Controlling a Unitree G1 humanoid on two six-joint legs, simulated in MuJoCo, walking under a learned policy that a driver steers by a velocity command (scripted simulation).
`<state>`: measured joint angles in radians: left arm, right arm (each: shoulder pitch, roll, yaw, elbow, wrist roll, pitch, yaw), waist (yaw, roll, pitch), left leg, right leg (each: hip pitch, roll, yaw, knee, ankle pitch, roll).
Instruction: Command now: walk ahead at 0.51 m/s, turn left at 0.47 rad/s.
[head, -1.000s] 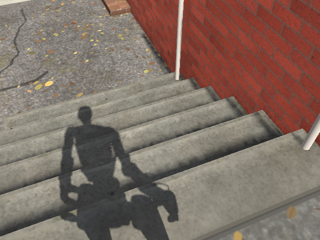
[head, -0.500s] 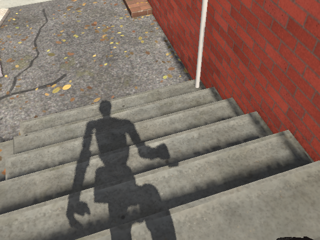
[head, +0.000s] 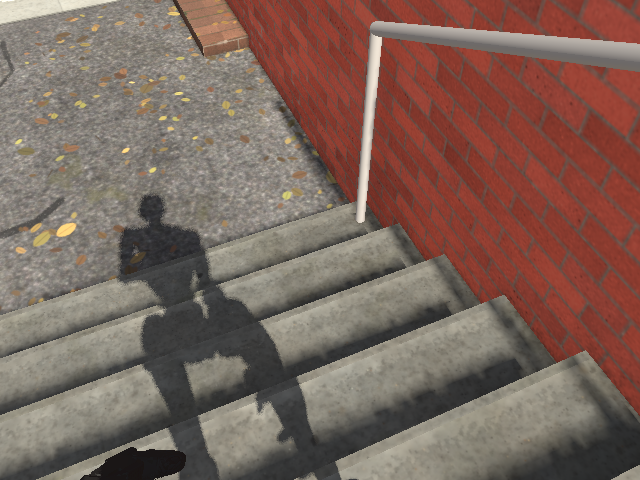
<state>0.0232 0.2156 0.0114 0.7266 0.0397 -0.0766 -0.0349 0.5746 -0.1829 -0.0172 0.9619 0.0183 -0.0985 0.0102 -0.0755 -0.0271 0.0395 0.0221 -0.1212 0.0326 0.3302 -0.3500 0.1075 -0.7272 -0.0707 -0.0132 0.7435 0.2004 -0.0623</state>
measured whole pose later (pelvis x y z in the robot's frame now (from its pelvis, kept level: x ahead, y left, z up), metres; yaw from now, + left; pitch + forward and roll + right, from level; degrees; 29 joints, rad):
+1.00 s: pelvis +0.39 +0.02 -0.17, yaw +43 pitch +0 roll +0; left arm 0.17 0.29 0.02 0.67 0.02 0.06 0.02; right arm 0.20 -0.28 -0.04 0.65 -0.03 0.07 -0.02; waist -0.02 -0.02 -0.05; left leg -0.33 -0.25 -0.31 0.72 -0.35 0.07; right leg -0.46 0.02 0.07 1.03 -0.34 0.00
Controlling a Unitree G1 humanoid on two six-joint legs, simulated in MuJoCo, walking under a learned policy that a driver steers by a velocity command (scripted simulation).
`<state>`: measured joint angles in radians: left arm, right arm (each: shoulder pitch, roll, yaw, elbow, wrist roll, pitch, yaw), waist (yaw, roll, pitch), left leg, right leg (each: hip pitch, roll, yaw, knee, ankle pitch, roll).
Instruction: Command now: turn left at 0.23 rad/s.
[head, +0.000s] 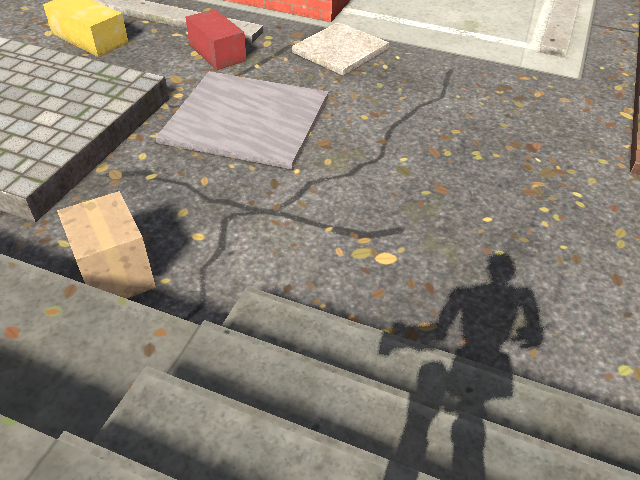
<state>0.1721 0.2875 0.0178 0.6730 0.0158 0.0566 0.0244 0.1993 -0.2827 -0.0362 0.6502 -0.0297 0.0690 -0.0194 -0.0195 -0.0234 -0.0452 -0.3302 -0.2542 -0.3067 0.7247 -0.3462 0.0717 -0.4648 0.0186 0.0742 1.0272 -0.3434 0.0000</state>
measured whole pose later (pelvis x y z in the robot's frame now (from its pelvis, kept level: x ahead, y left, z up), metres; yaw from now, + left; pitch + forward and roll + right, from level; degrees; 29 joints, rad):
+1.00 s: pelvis +0.21 -0.02 -0.06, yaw +2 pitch +0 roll +1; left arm 0.09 0.28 0.05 0.70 0.03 0.00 -0.06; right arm 0.51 -0.29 -0.03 0.96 -0.03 -0.08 -0.03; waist -0.10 -0.02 -0.02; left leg -0.01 -0.10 -0.02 0.85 -0.83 0.09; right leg -0.47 -0.01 0.01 0.61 0.21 -0.05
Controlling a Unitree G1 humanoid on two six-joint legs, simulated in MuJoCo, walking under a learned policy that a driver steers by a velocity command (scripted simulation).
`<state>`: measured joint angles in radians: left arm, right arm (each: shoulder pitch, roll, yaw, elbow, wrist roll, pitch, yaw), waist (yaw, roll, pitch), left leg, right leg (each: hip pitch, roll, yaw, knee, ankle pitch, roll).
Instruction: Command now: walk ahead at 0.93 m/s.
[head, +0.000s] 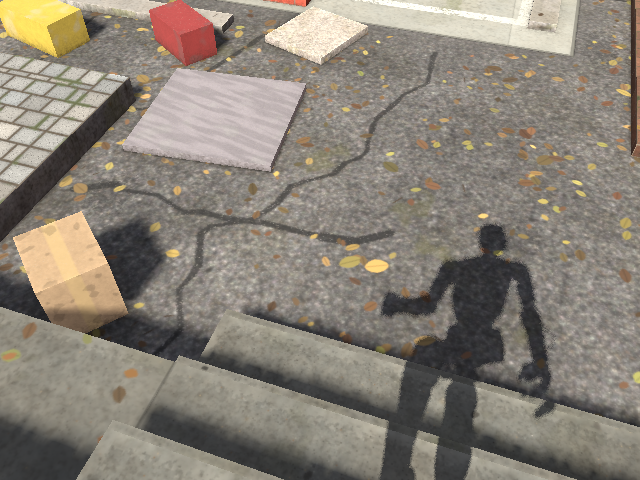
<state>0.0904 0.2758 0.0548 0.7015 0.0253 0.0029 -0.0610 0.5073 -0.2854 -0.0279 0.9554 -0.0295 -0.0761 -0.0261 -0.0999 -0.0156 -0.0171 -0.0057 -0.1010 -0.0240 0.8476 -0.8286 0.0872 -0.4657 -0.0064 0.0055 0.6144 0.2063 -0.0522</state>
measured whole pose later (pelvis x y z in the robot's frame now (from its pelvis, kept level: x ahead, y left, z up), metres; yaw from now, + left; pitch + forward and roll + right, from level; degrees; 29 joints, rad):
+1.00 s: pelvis +0.76 -0.10 -0.41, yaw -36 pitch -2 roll +0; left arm 0.35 0.28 0.06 0.97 0.01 -0.02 0.00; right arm 0.24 -0.21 -0.04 0.92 -0.08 -0.07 -0.03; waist 0.02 0.00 0.06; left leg -0.57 0.11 -0.05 1.60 -0.51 -0.01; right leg -0.26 0.20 -0.02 0.81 -0.50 -0.21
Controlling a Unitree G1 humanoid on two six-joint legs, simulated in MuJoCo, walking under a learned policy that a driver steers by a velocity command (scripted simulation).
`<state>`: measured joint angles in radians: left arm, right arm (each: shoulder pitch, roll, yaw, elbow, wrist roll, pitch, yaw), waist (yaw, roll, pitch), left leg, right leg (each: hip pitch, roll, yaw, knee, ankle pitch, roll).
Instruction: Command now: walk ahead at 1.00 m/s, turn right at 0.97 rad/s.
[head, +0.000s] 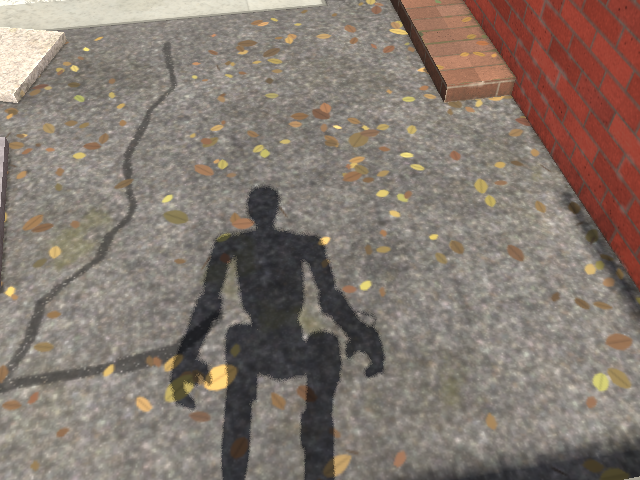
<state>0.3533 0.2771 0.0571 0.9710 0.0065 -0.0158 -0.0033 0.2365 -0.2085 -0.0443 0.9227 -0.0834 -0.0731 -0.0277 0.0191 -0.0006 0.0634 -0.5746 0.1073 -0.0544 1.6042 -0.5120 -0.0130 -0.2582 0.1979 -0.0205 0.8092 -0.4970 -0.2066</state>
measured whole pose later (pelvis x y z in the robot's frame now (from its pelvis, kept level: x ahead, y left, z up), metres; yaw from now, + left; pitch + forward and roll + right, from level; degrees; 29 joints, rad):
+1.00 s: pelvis +0.86 -0.14 -0.29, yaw -1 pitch +0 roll -3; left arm 0.47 0.24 0.05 1.03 0.02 -0.09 0.03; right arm 0.01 -0.28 -0.05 0.76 -0.02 -0.04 0.05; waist 0.01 0.03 0.07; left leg -0.64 0.00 0.15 0.80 -0.12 0.20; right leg 0.13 -0.03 -0.30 0.65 -0.47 0.02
